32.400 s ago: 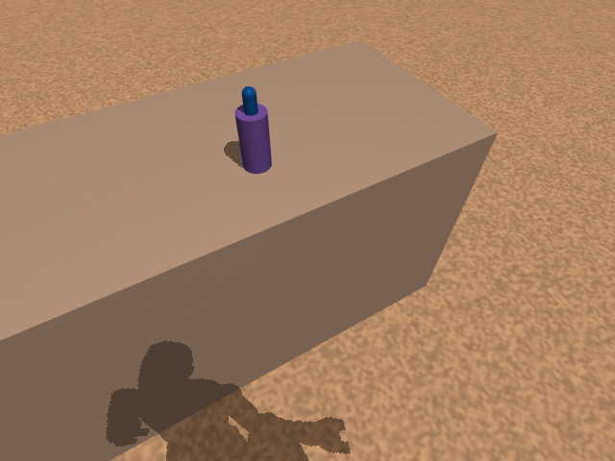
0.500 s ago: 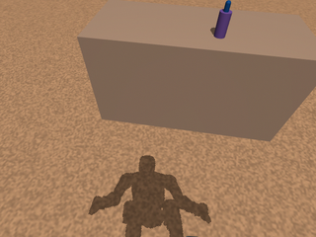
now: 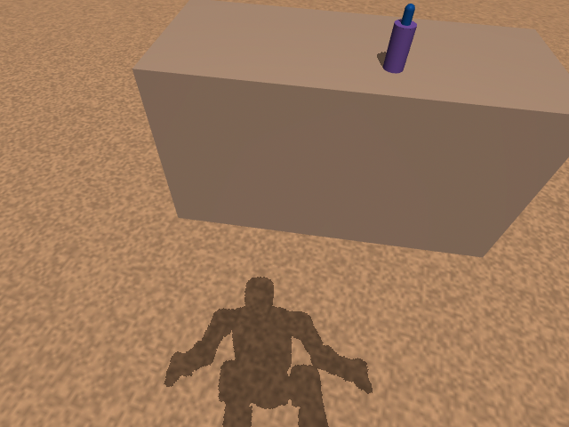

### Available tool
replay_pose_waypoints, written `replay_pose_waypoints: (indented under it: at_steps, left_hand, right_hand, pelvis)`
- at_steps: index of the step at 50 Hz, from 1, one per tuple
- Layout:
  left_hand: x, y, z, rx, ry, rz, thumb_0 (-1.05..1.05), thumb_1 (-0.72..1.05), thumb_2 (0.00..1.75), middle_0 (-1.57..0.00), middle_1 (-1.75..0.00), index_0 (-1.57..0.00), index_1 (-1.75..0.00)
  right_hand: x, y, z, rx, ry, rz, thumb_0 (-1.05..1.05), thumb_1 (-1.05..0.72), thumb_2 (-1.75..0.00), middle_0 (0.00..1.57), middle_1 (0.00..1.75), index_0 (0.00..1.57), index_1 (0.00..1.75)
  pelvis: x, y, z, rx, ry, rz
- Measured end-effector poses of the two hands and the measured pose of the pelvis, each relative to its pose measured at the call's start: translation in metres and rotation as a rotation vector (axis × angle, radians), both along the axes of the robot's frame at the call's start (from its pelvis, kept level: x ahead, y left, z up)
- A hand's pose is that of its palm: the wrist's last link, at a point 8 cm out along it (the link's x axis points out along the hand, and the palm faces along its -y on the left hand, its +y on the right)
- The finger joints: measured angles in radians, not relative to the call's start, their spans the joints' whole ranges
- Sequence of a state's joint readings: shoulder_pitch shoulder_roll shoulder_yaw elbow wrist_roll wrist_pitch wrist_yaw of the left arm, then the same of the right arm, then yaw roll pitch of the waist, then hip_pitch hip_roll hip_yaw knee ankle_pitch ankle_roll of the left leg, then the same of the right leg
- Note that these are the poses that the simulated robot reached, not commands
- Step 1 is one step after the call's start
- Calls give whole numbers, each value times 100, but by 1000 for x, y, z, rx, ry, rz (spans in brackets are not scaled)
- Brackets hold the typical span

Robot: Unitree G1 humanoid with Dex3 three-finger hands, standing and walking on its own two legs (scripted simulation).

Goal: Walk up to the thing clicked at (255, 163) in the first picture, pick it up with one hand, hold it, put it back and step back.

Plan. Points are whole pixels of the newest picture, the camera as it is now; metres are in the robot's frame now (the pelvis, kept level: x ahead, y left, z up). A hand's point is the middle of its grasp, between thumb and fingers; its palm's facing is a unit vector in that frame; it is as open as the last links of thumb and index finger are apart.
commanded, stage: step back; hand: right
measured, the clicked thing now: (401, 38) +1.14 -0.27 +0.02
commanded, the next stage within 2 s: stand in 0.26 s
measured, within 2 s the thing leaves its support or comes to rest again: neither
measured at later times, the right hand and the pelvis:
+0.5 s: hand out of the picture +0.11 -0.26 -0.14, palm faces +0.01 +0.94 -0.33, open 7.4 cm; pelvis +0.01 -0.01 +0.01, yaw +0 degrees
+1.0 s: hand out of the picture +0.06 -0.27 -0.15, palm faces -0.02 +0.95 -0.32, open 7.4 cm; pelvis -0.01 -0.02 +0.01, yaw +0 degrees
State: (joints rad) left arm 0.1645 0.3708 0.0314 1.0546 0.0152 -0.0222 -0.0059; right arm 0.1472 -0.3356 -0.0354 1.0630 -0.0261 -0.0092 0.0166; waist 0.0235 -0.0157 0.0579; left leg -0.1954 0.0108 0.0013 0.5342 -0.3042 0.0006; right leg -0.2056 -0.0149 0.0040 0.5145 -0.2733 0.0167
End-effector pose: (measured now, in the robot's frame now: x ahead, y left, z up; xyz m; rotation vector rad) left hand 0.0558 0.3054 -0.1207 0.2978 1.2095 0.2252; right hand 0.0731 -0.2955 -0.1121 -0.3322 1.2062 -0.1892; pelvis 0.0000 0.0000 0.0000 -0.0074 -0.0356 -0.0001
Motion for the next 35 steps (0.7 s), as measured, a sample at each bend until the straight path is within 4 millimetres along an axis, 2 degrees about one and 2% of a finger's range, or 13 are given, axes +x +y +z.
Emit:
replay_pose_waypoints:
  at_steps: [9,16,23,35]
  left_hand:
    - [50,1,11,28,-63,-37,1,91,90,-21,-30,-20,-30]
    - [66,-6,18,28,-84,-53,1,91,90,-21,-30,-20,-30]
    - [59,-21,17,-3,-57,-60,1,91,90,-21,-30,-20,-30]
    - [19,-29,13,-10,16,-41,1,91,90,-21,-30,-20,-30]
  right_hand:
    - [30,5,-1,18,-45,-18,1,-90,-89,21,30,20,30]
    - [40,1,2,25,-71,-28,1,-91,-89,21,30,20,30]
    - [33,-5,8,24,-57,-28,1,-91,-89,21,30,20,30]
    - [2,-15,6,23,3,-36,1,-91,-89,20,30,20,30]
  pelvis:
    - [11,0,2,7,1,-2]
    - [13,-2,5,10,-6,-4]
    - [9,-7,11,12,-10,-1]
    - [-3,-15,14,10,-9,2]
